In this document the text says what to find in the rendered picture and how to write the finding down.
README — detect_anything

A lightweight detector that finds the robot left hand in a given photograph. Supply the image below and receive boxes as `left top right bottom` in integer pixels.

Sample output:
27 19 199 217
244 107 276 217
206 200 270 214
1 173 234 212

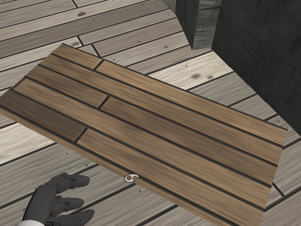
22 172 95 226

